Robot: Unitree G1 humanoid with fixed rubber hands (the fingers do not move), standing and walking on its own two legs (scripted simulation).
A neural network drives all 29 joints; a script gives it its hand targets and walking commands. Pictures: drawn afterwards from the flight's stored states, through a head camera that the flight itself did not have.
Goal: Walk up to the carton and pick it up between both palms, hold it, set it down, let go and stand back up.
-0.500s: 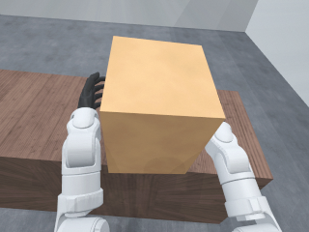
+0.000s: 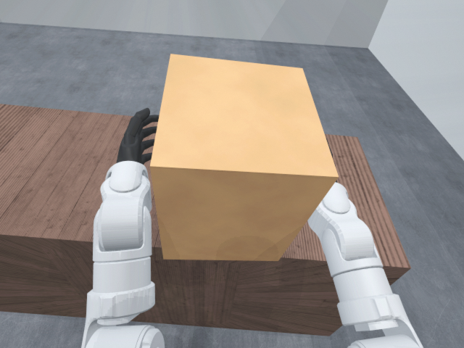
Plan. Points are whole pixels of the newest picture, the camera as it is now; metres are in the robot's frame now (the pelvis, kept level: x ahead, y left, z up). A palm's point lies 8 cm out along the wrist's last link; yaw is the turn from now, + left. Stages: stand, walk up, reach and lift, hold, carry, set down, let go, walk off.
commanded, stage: hold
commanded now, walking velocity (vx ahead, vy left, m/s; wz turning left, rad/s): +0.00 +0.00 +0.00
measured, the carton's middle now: (229, 168) +0.37 +0.00 +0.15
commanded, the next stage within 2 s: none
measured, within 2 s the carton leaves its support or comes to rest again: neither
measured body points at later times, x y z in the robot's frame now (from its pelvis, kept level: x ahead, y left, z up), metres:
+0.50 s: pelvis +0.00 -0.01 +0.00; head +0.01 +0.03 +0.45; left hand +0.37 +0.15 +0.17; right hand +0.37 -0.14 +0.15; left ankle +0.02 +0.12 -0.75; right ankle +0.02 -0.11 -0.75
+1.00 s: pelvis +0.00 +0.00 +0.00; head +0.01 +0.03 +0.45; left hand +0.37 +0.15 +0.17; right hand +0.36 -0.15 +0.15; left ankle +0.02 +0.12 -0.75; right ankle +0.02 -0.11 -0.75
